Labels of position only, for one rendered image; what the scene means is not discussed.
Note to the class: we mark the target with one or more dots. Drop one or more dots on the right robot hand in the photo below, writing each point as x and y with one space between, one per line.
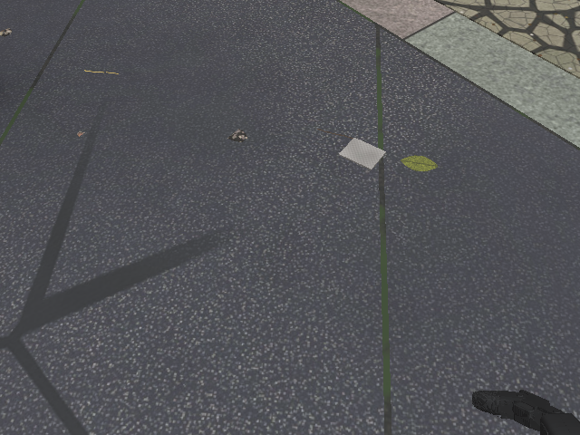
527 409

